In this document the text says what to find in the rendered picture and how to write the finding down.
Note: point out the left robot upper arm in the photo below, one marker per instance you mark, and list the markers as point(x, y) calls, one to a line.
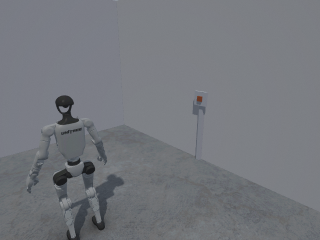
point(44, 142)

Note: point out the robot left forearm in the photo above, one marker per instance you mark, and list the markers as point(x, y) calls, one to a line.
point(36, 167)

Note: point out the robot head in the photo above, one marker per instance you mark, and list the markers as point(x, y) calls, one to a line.
point(65, 101)

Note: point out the right robot upper arm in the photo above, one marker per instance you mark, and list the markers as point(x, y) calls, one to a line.
point(92, 130)

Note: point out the panel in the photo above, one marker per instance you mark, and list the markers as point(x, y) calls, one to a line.
point(201, 115)

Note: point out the left robot hand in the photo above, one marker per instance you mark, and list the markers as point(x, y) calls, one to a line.
point(30, 183)

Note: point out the robot right forearm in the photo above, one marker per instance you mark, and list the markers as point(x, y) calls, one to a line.
point(100, 148)

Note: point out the robot left thigh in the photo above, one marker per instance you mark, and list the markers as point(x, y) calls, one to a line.
point(59, 178)

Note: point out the right robot hand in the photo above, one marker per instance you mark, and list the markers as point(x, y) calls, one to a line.
point(104, 158)

